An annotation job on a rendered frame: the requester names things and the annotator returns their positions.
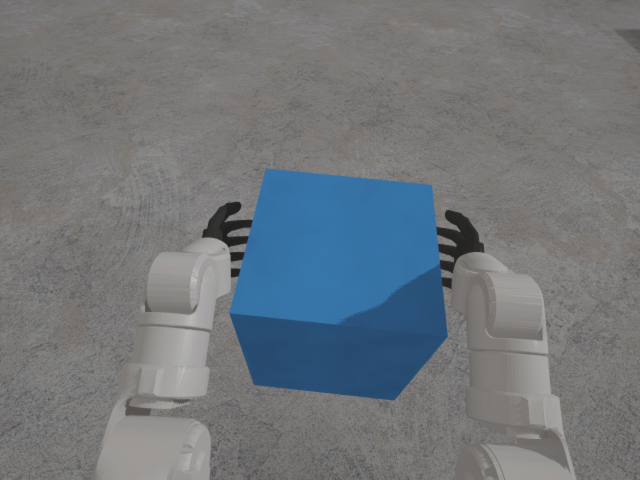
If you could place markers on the robot left forearm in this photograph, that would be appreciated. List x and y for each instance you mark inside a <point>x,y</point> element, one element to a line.
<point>168,362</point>

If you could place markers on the robot right hand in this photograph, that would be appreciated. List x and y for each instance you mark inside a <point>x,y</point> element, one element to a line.
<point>467,241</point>

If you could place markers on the left robot upper arm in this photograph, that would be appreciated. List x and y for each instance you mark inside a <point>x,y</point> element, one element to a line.
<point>155,448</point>

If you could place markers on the carton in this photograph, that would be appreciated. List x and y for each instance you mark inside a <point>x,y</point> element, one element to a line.
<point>340,288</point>

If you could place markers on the right robot upper arm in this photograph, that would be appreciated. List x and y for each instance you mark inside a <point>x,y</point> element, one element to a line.
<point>501,461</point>

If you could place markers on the robot right forearm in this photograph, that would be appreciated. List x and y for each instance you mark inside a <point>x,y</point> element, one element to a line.
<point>509,390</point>

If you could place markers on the robot left hand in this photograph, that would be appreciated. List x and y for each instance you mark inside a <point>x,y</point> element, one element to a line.
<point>218,229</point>

